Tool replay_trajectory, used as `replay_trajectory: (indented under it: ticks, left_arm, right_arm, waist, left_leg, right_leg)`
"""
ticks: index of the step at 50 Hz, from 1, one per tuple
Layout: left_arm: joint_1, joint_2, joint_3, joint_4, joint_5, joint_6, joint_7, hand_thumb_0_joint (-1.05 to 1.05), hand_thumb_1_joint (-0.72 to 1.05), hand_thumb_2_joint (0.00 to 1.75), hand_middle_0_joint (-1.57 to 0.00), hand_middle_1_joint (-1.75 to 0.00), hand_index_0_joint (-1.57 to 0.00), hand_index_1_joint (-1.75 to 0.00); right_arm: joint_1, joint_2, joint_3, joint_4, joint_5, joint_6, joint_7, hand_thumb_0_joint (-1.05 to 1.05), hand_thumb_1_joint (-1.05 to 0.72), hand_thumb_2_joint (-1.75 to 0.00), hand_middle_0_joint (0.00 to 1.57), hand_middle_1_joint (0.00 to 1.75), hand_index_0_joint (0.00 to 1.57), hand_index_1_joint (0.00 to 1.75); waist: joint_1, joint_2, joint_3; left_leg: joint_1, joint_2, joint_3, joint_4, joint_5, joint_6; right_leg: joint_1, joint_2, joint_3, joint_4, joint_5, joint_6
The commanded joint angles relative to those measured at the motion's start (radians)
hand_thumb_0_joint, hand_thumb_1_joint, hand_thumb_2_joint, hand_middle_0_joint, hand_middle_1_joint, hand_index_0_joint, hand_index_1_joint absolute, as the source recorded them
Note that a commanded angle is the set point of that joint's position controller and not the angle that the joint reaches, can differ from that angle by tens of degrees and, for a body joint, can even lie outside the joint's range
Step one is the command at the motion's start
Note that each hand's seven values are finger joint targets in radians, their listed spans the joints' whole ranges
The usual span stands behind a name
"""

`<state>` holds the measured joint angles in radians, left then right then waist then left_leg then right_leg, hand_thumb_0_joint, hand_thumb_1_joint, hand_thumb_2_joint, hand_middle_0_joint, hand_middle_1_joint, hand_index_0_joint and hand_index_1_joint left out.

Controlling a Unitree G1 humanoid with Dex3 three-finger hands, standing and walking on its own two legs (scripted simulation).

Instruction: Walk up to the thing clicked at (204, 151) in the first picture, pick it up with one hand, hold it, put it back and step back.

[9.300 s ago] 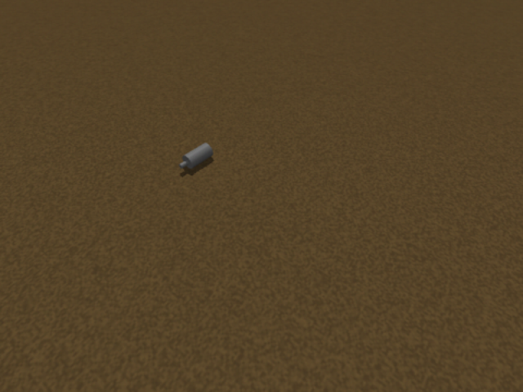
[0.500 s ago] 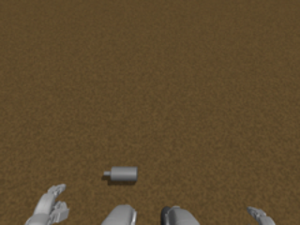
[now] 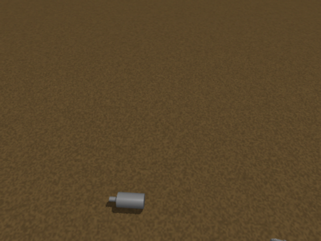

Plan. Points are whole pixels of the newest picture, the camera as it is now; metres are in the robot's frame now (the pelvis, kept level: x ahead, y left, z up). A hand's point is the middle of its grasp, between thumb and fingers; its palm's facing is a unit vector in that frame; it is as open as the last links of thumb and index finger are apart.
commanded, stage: walk up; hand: left
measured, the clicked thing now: (126, 200) +0.46 +0.20 -0.71
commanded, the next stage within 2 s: stand in 1.90 s
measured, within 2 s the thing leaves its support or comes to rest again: neither
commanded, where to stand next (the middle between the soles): +0.04 +0.02 m, yaw -3 degrees
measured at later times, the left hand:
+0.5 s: hand out of the picture +0.09 +0.34 -0.16, palm faces -0.08 -0.92 -0.38, open 7.4 cm
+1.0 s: hand out of the picture +0.06 +0.27 -0.13, palm faces -0.04 -0.91 -0.42, open 7.4 cm
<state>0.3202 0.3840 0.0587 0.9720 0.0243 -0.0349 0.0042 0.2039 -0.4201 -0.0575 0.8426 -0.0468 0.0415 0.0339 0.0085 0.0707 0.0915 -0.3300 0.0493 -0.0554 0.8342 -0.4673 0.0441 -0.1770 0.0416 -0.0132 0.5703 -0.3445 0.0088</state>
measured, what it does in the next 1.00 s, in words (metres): steps on the spot: left foot, then right foot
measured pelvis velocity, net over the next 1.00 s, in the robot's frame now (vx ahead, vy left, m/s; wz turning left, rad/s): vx -0.04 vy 0.00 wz -0.01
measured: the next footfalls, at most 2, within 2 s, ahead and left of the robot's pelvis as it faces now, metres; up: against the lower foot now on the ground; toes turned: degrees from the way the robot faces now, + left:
left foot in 0.28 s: +0.14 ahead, +0.19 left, +0.00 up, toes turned +0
right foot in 0.66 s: +0.02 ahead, -0.11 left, +0.00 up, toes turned +0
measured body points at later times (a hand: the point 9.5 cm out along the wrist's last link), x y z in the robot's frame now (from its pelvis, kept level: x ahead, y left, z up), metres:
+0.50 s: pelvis +0.01 +0.06 -0.01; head +0.05 +0.08 +0.44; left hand +0.09 +0.38 -0.14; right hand +0.10 -0.25 -0.11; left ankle +0.10 +0.19 -0.72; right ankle -0.02 -0.09 -0.67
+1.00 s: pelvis -0.04 +0.00 -0.01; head +0.01 -0.01 +0.44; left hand +0.06 +0.32 -0.10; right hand +0.00 -0.32 -0.14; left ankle -0.07 +0.14 -0.70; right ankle -0.02 -0.10 -0.72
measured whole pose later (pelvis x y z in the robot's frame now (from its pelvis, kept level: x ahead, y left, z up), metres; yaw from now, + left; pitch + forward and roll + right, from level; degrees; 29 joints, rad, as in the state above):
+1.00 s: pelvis -0.04 +0.00 -0.01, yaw -1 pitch -1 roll +0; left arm 0.22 0.36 0.05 0.80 0.03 -0.03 0.00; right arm 0.27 -0.42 -0.04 0.90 -0.01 0.02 -0.01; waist 0.01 0.04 0.11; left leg -0.37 -0.03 -0.06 0.92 -0.56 0.01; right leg -0.36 -0.03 -0.07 0.73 -0.36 -0.04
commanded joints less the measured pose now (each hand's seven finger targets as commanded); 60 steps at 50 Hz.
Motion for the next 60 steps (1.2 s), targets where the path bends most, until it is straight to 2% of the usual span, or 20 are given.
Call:
replay_trajectory:
  ticks: [1, 3, 11, 13, 15, 16, 17, 20, 29, 32, 33, 34, 36, 39, 46, 50, 53, 55, 57, 60]
  left_arm:
    - [0.047, 0.38, 0.096, -0.098, -0.002, -0.057, 0.036, 0.0, 0.9, 0.9, -0.2, -0.3, -0.2, -0.3]
    - [0.032, 0.33, 0.077, -0.11, -0.01, -0.068, 0.039, 0.0, 0.9, 0.9, -0.2, -0.3, -0.2, -0.3]
    - [-0.065, 0.279, 0.034, -0.169, -0.012, -0.037, 0.023, 0.0, 0.9, 0.9, -0.2, -0.3, -0.2, -0.3]
    - [-0.04, 0.215, 0.017, -0.181, -0.021, -0.007, 0.023, 0.0, 0.9, 0.9, -0.2, -0.3, -0.2, -0.3]
    - [0.06, 0.144, 0.0, -0.177, -0.033, 0.023, 0.028, 0.0, 0.9, 0.9, -0.2, -0.3, -0.2, -0.3]
    - [0.073, 0.211, 0.015, -0.144, -0.035, 0.047, 0.04, 0.0, 0.9, 0.9, -0.2, -0.3, -0.2, -0.3]
    - [0.05, 0.245, 0.02, -0.12, -0.03, 0.052, 0.04, 0.0, 0.9, 0.9, -0.2, -0.3, -0.2, -0.3]
    - [0.057, 0.263, 0.047, -0.105, -0.021, 0.06, 0.014, 0.0, 0.9, 0.9, -0.2, -0.3, -0.2, -0.3]
    - [0.003, 0.24, 0.087, -0.166, 0.022, 0.092, -0.045, 0.0, 0.9, 0.9, -0.2, -0.3, -0.2, -0.3]
    - [0.123, 0.21, 0.101, -0.121, 0.022, 0.082, -0.058, 0.0, 0.9, 0.9, -0.2, -0.3, -0.2, -0.3]
    - [0.165, 0.228, 0.113, -0.109, 0.028, 0.075, -0.055, 0.0, 0.9, 0.9, -0.2, -0.3, -0.2, -0.3]
    - [0.099, 0.31, 0.122, -0.162, 0.031, 0.081, -0.049, 0.0, 0.9, 0.9, -0.2, -0.3, -0.2, -0.3]
    - [-0.115, 0.383, 0.117, -0.258, 0.03, 0.08, -0.035, 0.0, 0.9, 0.9, -0.2, -0.3, -0.2, -0.3]
    - [-0.176, 0.247, 0.084, -0.259, 0.018, 0.061, -0.01, 0.0, 0.9, 0.9, -0.2, -0.3, -0.2, -0.3]
    - [0.031, 0.269, 0.089, -0.201, 0.007, -0.005, 0.021, 0.0, 0.9, 0.9, -0.2, -0.3, -0.2, -0.3]
    - [0.019, 0.283, 0.083, -0.202, -0.004, -0.018, 0.014, 0.0, 0.9, 0.9, -0.2, -0.3, -0.2, -0.3]
    - [-0.119, 0.235, 0.049, -0.224, -0.018, -0.012, 0.001, 0.0, 0.9, 0.9, -0.2, -0.3, -0.2, -0.3]
    - [-0.159, 0.149, 0.024, -0.233, -0.027, -0.004, -0.003, 0.0, 0.9, 0.9, -0.2, -0.3, -0.2, -0.3]
    - [-0.164, 0.229, 0.048, -0.195, -0.014, 0.006, 0.004, 0.0, 0.9, 0.9, -0.2, -0.3, -0.2, -0.3]
    - [-0.061, 0.192, 0.036, -0.128, -0.013, -0.018, -0.006, 0.0, 0.9, 0.9, -0.2, -0.3, -0.2, -0.3]
  right_arm:
    - [-0.092, -0.226, -0.065, -0.128, 0.001, -0.028, 0.0, 0.0, -0.9, -0.9, 0.2, 0.3, 0.2, 0.3]
    - [-0.048, -0.206, -0.074, -0.116, 0.007, -0.027, 0.016, 0.0, -0.9, -0.9, 0.2, 0.3, 0.2, 0.3]
    - [-0.001, -0.127, -0.068, -0.041, 0.051, -0.046, 0.007, 0.0, -0.9, -0.9, 0.2, 0.3, 0.2, 0.3]
    - [0.092, -0.167, -0.079, 0.009, 0.046, -0.06, -0.018, 0.0, -0.9, -0.9, 0.2, 0.3, 0.2, 0.3]
    - [0.117, -0.271, -0.089, -0.004, 0.023, -0.083, -0.038, 0.0, -0.9, -0.9, 0.2, 0.3, 0.2, 0.3]
    - [0.042, -0.321, -0.092, -0.022, 0.042, -0.081, -0.04, 0.0, -0.9, -0.9, 0.2, 0.3, 0.2, 0.3]
    - [-0.037, -0.314, -0.095, -0.034, 0.04, -0.078, -0.043, 0.0, -0.9, -0.9, 0.2, 0.3, 0.2, 0.3]
    - [-0.042, -0.276, -0.081, -0.041, 0.033, -0.084, -0.059, 0.0, -0.9, -0.9, 0.2, 0.3, 0.2, 0.3]
    - [0.015, -0.306, -0.1, -0.056, 0.015, -0.084, -0.092, 0.0, -0.9, -0.9, 0.2, 0.3, 0.2, 0.3]
    - [-0.054, -0.284, -0.083, -0.075, 0.015, -0.07, -0.088, 0.0, -0.9, -0.9, 0.2, 0.3, 0.2, 0.3]
    - [-0.047, -0.231, -0.067, -0.074, 0.015, -0.061, -0.088, 0.0, -0.9, -0.9, 0.2, 0.3, 0.2, 0.3]
    - [-0.054, -0.138, -0.035, -0.101, 0.039, -0.044, -0.096, 0.0, -0.9, -0.9, 0.2, 0.3, 0.2, 0.3]
    - [-0.025, -0.21, -0.066, -0.07, 0.046, -0.037, -0.122, 0.0, -0.9, -0.9, 0.2, 0.3, 0.2, 0.3]
    - [0.078, -0.188, -0.055, -0.021, 0.067, -0.041, -0.104, 0.0, -0.9, -0.9, 0.2, 0.3, 0.2, 0.3]
    - [0.008, -0.196, -0.032, -0.053, 0.028, -0.057, -0.066, 0.0, -0.9, -0.9, 0.2, 0.3, 0.2, 0.3]
    - [0.023, -0.19, -0.033, -0.042, 0.023, -0.077, -0.046, 0.0, -0.9, -0.9, 0.2, 0.3, 0.2, 0.3]
    - [0.132, -0.157, -0.033, 0.019, 0.029, -0.106, -0.046, 0.0, -0.9, -0.9, 0.2, 0.3, 0.2, 0.3]
    - [0.117, -0.253, -0.052, 0.013, 0.021, -0.113, -0.052, 0.0, -0.9, -0.9, 0.2, 0.3, 0.2, 0.3]
    - [0.031, -0.299, -0.058, 0.001, 0.035, -0.104, -0.048, 0.0, -0.9, -0.9, 0.2, 0.3, 0.2, 0.3]
    - [-0.086, -0.191, -0.013, -0.021, 0.042, -0.098, -0.043, 0.0, -0.9, -0.9, 0.2, 0.3, 0.2, 0.3]
  waist:
    - [0.037, -0.108, 0.075]
    - [0.003, -0.137, 0.066]
    - [-0.031, -0.304, -0.035]
    - [-0.066, -0.161, -0.083]
    - [-0.035, 0.081, -0.16]
    - [-0.03, 0.074, -0.184]
    - [-0.009, 0.068, -0.111]
    - [0.004, 0.067, -0.084]
    - [-0.01, 0.136, -0.088]
    - [0.066, 0.115, -0.114]
    - [0.093, -0.014, -0.107]
    - [0.083, -0.299, 0.007]
    - [0.041, -0.27, 0.024]
    - [-0.033, -0.157, -0.044]
    - [0.089, -0.161, -0.156]
    - [0.066, -0.236, -0.111]
    - [-0.035, -0.219, -0.141]
    - [-0.036, 0.009, -0.133]
    - [-0.022, -0.012, -0.036]
    - [0.046, -0.024, -0.03]
  left_leg:
    - [-0.378, 0.036, -0.113, 0.218, -0.054, -0.008]
    - [-0.336, 0.027, -0.1, 0.189, 0.041, -0.025]
    - [0.163, -0.034, 0.088, -0.216, 0.352, -0.041]
    - [0.296, -0.053, 0.096, -0.306, 0.475, -0.032]
    - [0.257, 0.291, -0.371, -0.434, 0.51, 0.076]
    - [0.139, 0.373, -0.508, -0.497, 0.273, 0.199]
    - [0.031, 0.365, -0.509, -0.544, 0.099, 0.216]
    - [0.057, 0.229, -0.257, -0.468, 0.135, 0.124]
    - [-0.026, 0.286, -0.229, -0.423, 0.116, 0.196]
    - [-0.218, 0.203, -0.1, -0.335, 0.002, 0.111]
    - [-0.298, 0.137, -0.04, -0.18, -0.098, 0.065]
    - [-0.407, -0.057, 0.069, 0.093, -0.071, -0.009]
    - [-0.227, -0.106, -0.048, 0.356, -0.18, -0.019]
    - [-0.229, -0.129, -0.065, 0.464, -0.042, -0.022]
    - [-0.349, -0.046, -0.09, 0.114, -0.077, -0.039]
    - [-0.184, -0.052, -0.003, -0.094, -0.12, -0.02]
    - [0.172, -0.08, 0.045, -0.346, 0.25, 0.002]
    - [0.253, 0.156, -0.364, -0.406, 0.286, 0.099]
    - [-0.034, 0.287, -0.438, -0.45, 0.097, 0.244]
    - [-0.061, 0.099, -0.153, -0.337, 0.201, 0.077]
  right_leg:
    - [0.08, -0.463, 0.617, -0.307, -0.019, -0.305]
    - [0.091, -0.347, 0.383, -0.276, 0.135, -0.221]
    - [-0.196, -0.19, 0.053, -0.034, 0.45, -0.141]
    - [-0.232, -0.108, 0.044, 0.19, 0.288, -0.098]
    - [-0.285, 0.009, 0.107, 0.433, -0.261, -0.038]
    - [-0.213, -0.033, 0.166, 0.516, -0.284, -0.05]
    - [-0.209, -0.063, 0.166, 0.547, -0.256, -0.051]
    - [-0.287, -0.048, 0.169, 0.56, -0.173, -0.052]
    - [-0.224, -0.085, 0.06, 0.355, -0.198, -0.025]
    - [0.028, -0.053, 0.001, 0.099, -0.076, -0.065]
    - [0.072, -0.064, 0.057, 0.006, -0.102, -0.073]
    - [-0.093, -0.285, 0.395, -0.181, 0.006, -0.131]
    - [-0.342, -0.439, 0.545, -0.227, 0.236, -0.287]
    - [-0.185, -0.271, 0.25, -0.049, 0.513, -0.225]
    - [0.261, -0.367, 0.404, -0.076, 0.164, -0.267]
    - [0.136, -0.375, 0.339, -0.061, 0.349, -0.259]
    - [-0.118, -0.267, 0.143, 0.063, 0.43, -0.151]
    - [-0.361, -0.09, 0.01, 0.24, 0.107, -0.031]
    - [-0.203, -0.087, 0.031, 0.287, -0.233, -0.038]
    - [-0.07, -0.095, 0.035, -0.013, 0.046, -0.057]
